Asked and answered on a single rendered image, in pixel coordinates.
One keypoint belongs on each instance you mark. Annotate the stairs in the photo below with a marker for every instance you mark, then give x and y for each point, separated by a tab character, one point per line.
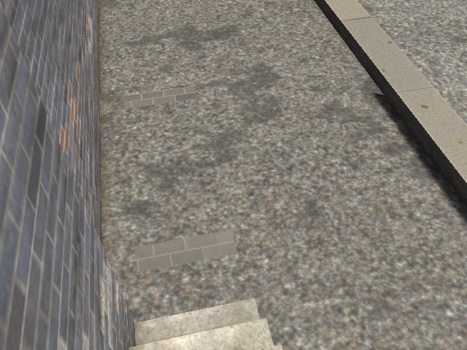
232	326

